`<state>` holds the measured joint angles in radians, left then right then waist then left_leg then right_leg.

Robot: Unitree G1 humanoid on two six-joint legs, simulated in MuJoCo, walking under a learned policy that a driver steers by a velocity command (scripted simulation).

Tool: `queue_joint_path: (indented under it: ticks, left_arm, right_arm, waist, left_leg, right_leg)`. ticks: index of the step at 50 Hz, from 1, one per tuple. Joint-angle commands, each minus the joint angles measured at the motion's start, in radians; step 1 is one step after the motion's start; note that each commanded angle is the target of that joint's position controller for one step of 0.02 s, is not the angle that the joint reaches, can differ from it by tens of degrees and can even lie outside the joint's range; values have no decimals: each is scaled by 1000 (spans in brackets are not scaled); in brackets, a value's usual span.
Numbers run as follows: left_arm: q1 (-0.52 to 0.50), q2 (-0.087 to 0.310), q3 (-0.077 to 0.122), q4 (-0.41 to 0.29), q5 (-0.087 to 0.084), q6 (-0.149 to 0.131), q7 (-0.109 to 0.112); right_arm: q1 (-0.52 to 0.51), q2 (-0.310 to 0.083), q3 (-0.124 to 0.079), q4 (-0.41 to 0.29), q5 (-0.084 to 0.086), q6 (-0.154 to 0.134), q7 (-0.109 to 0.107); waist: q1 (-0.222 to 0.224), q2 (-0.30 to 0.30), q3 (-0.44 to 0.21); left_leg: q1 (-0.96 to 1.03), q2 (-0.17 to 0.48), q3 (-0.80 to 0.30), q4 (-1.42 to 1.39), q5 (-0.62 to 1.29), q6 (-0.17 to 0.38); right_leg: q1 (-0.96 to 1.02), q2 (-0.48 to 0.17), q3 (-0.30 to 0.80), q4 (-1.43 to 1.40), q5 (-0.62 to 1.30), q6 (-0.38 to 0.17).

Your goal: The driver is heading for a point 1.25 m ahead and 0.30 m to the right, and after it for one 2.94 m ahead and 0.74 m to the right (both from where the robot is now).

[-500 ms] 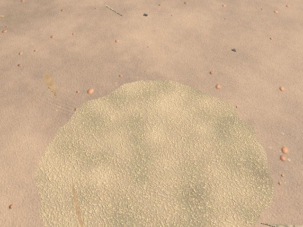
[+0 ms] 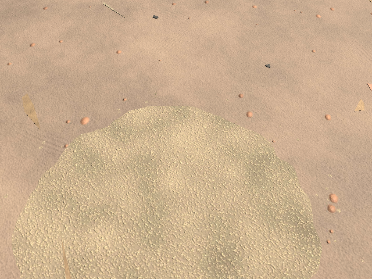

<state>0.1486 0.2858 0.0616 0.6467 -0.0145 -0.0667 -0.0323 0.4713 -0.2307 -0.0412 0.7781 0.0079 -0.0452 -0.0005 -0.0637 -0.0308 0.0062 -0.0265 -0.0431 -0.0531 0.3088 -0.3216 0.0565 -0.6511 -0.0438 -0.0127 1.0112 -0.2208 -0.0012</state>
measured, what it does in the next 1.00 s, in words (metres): walks ahead, turning right: right foot, then left foot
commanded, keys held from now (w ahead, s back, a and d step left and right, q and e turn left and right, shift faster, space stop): w+e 0.64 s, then w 0.36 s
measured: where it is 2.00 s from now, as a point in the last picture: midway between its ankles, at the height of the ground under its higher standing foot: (246, 147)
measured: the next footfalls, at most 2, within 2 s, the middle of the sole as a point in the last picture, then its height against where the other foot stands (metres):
right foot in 0.20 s outside the picture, level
left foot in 0.70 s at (175, 251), level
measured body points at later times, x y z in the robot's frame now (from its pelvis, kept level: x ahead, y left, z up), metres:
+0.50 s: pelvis +0.26 -0.07 +0.00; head +0.29 -0.08 +0.45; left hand +0.39 +0.19 -0.11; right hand +0.39 -0.36 -0.08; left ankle +0.45 +0.09 -0.67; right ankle +0.25 -0.13 -0.74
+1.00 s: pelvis +0.53 -0.10 +0.00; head +0.56 -0.10 +0.45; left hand +0.80 +0.05 -0.09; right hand +0.43 -0.36 -0.11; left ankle +0.54 +0.02 -0.74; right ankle +0.57 -0.29 -0.69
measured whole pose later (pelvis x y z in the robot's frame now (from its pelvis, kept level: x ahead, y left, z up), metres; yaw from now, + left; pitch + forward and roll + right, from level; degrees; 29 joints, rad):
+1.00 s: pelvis +0.53 -0.10 +0.00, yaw -25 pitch +1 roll +1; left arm 0.15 0.30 0.03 0.68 0.00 -0.06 -0.01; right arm 0.39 -0.27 -0.04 0.79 0.01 -0.09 0.01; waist -0.07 -0.05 0.02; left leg -0.10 -0.05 0.00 0.27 -0.19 0.04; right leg -0.63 -0.08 0.05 0.83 -0.16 0.01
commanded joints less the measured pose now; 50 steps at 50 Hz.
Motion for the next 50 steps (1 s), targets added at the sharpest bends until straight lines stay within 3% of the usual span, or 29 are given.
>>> queue_joint_path:
  ticks: [1, 5, 7, 8, 9, 10, 11, 12, 13, 14, 15, 16, 17, 20, 23, 26, 31, 34, 35, 36, 37, 38, 39, 40, 41, 42, 44, 47, 50]
  left_arm:
    - [-189, -13, -26, -105, -2, -21, -16]
    - [-238, 38, -16, -122, -17, -20, -23]
    - [-213, 67, -3, -121, -14, -20, -27]
    - [-165, 87, 8, -112, -10, -17, -24]
    - [-46, 116, 27, -81, -9, -13, -21]
    - [111, 147, 46, -40, -13, -6, -12]
    - [280, 227, 65, -15, -12, 5, 3]
    - [261, 257, 59, -16, -5, -7, -10]
    - [242, 166, 47, -23, -8, -5, -5]
    - [176, 150, 38, -27, -3, -7, -1]
    - [119, 150, 37, -39, 1, -9, -1]
    - [78, 142, 33, -49, 10, -12, -1]
    - [53, 129, 29, -60, 21, -15, 1]
    - [58, 114, 24, -38, 3, -22, 10]
    - [108, 147, 31, -12, -1, -18, 28]
    - [164, 163, 34, 17, -14, -3, 40]
    - [231, 158, 32, 50, -22, 19, 46]
    - [205, 137, 25, 53, -10, 31, 46]
    - [206, 91, 7, 48, -1, 26, 41]
    - [272, 37, -12, 34, -4, 16, 38]
    - [345, 45, -19, 36, -21, 8, 40]
    - [293, 133, -1, 41, -27, 5, 41]
    - [192, 152, 5, 25, -21, 7, 41]
    - [132, 138, 3, 6, -7, 4, 40]
    - [104, 125, 5, -2, 4, 2, 37]
    - [112, 106, 2, -2, 3, 2, 32]
    - [124, 70, -9, 4, 4, 3, 25]
    - [38, 40, -27, -23, 16, -3, 21]
    - [-59, 29, -36, -39, 11, -14, 12]
  right_arm:
    - [-23, -167, -35, -44, -2, -11, -21]
    - [-6, -202, -41, 0, 10, -30, -13]
    - [-19, -210, -44, 11, 11, -32, -11]
    - [-25, -223, -48, 12, 7, -28, -14]
    - [-42, -228, -50, 7, 0, -19, -19]
    - [-57, -229, -48, -8, -7, -16, -26]
    - [-50, -186, -33, -49, -41, -22, -33]
    - [87, -77, 4, -59, -29, -45, -7]
    - [-37, -190, -20, -63, 8, -71, 8]
    - [-151, -213, -26, -104, 34, -85, 13]
    - [-191, -195, -21, -114, 18, -94, 5]
    - [-193, -190, -26, -115, -6, -92, -3]
    - [-169, -189, -29, -116, -14, -81, -5]
    - [-168, -162, -23, -127, -31, -52, -16]
    - [-298, -134, -12, -172, -35, -49, -24]
    - [-420, -106, -1, -199, -27, -61, -14]
    - [-508, -147, -14, -230, -3, -82, 11]
    - [-378, -181, -35, -196, 0, -94, 13]
    - [-271, -212, -48, -182, -15, -100, 7]
    - [-139, -287, -67, -169, -39, -99, -1]
    - [-44, -284, -79, -114, -18, -83, 10]
    - [-78, -206, -58, -126, 1, -78, 14]
    - [-122, -169, -47, -131, -2, -71, 12]
    - [-160, -154, -39, -130, -9, -66, 12]
    - [-183, -138, -32, -125, -13, -65, 12]
    - [-195, -132, -28, -121, -18, -65, 12]
    - [-193, -134, -28, -106, -7, -68, 15]
    - [-175, -180, -39, -83, 1, -67, 12]
    - [-145, -209, -42, -60, 9, -56, 9]
  waist:
    - [-25, 110, 75]
    - [-21, 133, 98]
    - [10, 139, 65]
    - [42, 153, 19]
    - [109, 150, -56]
    - [185, 128, -134]
    - [220, -56, -259]
    - [107, -258, -413]
    - [171, -128, -318]
    - [155, -71, -141]
    - [114, 45, -71]
    - [76, 64, -38]
    - [40, 31, -38]
    - [23, -8, -19]
    - [66, -5, 19]
    - [121, -23, 9]
    - [145, -53, -6]
    - [72, -101, -47]
    - [22, -75, -139]
    - [1, 92, -288]
    - [2, 339, -351]
    - [-11, 219, -217]
    - [-17, 133, -102]
    - [-2, 88, -25]
    - [19, 88, 9]
    - [40, 111, 18]
    - [56, 137, 9]
    - [39, 120, 19]
    - [6, 112, 26]
  left_leg:
    - [-7, 204, -89, -134, 429, 125]
    - [-1, 252, -38, -154, 438, 106]
    - [62, 263, 9, -71, 712, 84]
    - [91, 262, 31, 12, 896, 69]
    - [90, 243, 64, 167, 1051, 50]
    - [-26, 216, 93, 380, 1059, 22]
    - [-281, 142, 122, 744, 586, -16]
    - [-612, -35, -23, 1032, -252, -51]
    - [-715, 15, -108, 1088, -193, -37]
    - [-754, 54, -78, 1043, -86, -25]
    - [-710, 96, -68, 973, -17, -25]
    - [-650, 120, -66, 915, 21, -35]
    - [-594, 141, -74, 887, 42, -43]
    - [-565, 150, -40, 783, 77, -93]
    - [-589, 132, -26, 578, 247, -125]
    - [-505, 79, -15, 349, 404, -133]
    - [-462, 33, -50, 185, 334, -113]
    - [-289, 36, -20, 106, 256, -50]
    - [-88, 108, -65, 116, 259, 5]
    - [269, 305, -338, 133, 217, 131]
    - [404, 446, -687, 41, -6, 241]
    - [310, 430, -682, -1, -149, 214]
    - [199, 384, -548, -15, -120, 180]
    - [91, 340, -450, -44, -18, 168]
    - [24, 304, -380, -68, 75, 160]
    - [-28, 275, -328, -92, 138, 152]
    - [-75, 249, -253, -123, 241, 164]
    - [-99, 243, -168, -156, 346, 176]
    - [-119, 219, -92, -160, 352, 151]
  right_leg:
    - [-64, -1, -30, -238, 169, 12]
    - [53, 24, -26, -395, 236, -31]
    - [117, 60, -40, -424, 192, -78]
    - [185, 89, -59, -420, 157, -101]
    - [326, 127, -82, -433, 151, -130]
    - [557, 130, -57, -448, 182, -160]
    - [865, -70, 248, -444, 203, -223]
    - [1100, -293, 832, -622, -124, -405]
    - [1019, -260, 839, -725, -302, -357]
    - [848, -229, 691, -757, -260, -319]
    - [694, -190, 596, -768, -124, -299]
    - [578, -152, 520, -781, 9, -291]
    - [505, -124, 475, -801, 76, -289]
    - [379, -91, 377, -827, 167, -303]
    - [331, -48, 321, -825, 181, -277]
    - [331, -10, 300, -785, 138, -229]
    - [487, -54, 438, -670, 88, -211]
    - [527, -55, 461, -551, 187, -179]
    - [477, -10, 408, -394, 222, -148]
    - [224, 98, 285, -97, 62, -81]
    - [-9, 153, 201, 151, -349, -38]
    - [-111, 94, 227, 244, -320, -31]
    - [-130, 60, 199, 270, -237, -25]
    - [-127, 36, 172, 232, -177, -21]
    - [-108, 3, 159, 179, -132, -19]
    - [-66, -17, 139, 143, -107, -16]
    - [-26, -30, 98, 73, -86, -2]
    - [-18, -47, 67, -106, 15, 17]
    - [62, -28, 41, -309, 175, 18]
Velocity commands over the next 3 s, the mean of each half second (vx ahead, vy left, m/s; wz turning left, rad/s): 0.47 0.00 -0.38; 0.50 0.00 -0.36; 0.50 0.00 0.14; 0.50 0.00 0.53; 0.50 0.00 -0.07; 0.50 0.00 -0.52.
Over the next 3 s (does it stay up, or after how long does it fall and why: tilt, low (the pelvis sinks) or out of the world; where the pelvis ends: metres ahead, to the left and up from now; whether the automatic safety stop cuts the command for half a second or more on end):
stays up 1.56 -0.36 0.00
